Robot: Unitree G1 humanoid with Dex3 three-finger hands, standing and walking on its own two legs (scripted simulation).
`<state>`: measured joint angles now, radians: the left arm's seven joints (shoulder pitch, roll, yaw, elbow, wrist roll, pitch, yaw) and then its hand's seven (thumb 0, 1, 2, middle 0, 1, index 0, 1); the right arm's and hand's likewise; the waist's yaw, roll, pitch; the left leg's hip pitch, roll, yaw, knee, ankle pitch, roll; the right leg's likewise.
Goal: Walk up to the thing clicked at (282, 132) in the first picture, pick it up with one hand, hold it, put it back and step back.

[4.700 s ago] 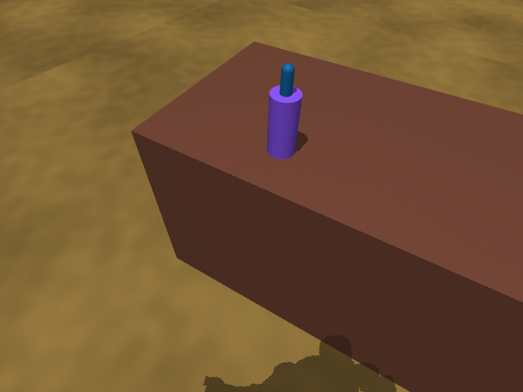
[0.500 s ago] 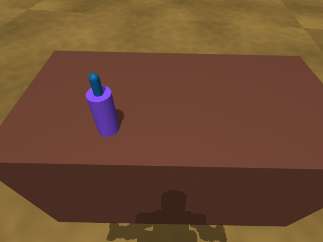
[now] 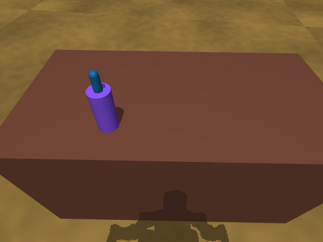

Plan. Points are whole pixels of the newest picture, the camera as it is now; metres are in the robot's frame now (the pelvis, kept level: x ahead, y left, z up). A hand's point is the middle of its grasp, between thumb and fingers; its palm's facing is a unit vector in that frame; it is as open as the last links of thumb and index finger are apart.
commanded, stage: stand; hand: left
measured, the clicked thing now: (101, 101) +0.51 +0.21 +0.04
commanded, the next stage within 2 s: rise first in 1.64 s
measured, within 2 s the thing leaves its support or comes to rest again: neither
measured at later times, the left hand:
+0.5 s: hand out of the picture +0.06 +0.25 -0.16, palm faces -0.02 -0.94 -0.34, open 7.4 cm
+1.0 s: hand out of the picture +0.08 +0.25 -0.16, palm faces -0.01 -0.94 -0.34, open 7.4 cm
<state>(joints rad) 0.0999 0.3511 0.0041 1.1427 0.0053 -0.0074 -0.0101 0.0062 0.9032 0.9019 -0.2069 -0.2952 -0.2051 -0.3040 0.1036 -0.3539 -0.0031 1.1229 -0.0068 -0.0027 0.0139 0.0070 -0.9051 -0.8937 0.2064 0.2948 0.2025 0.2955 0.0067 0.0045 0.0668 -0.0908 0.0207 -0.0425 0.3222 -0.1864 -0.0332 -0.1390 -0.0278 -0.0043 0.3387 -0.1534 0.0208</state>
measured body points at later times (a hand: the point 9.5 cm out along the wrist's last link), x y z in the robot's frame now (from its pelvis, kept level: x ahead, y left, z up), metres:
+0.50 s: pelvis -0.01 +0.00 +0.00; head +0.00 -0.01 +0.45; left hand +0.06 +0.30 -0.13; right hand +0.06 -0.31 -0.14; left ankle +0.00 +0.14 -0.75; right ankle +0.02 -0.13 -0.75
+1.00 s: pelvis +0.01 +0.00 +0.00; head +0.02 +0.00 +0.45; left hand +0.08 +0.30 -0.13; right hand +0.09 -0.30 -0.13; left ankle +0.00 +0.14 -0.75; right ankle +0.02 -0.13 -0.75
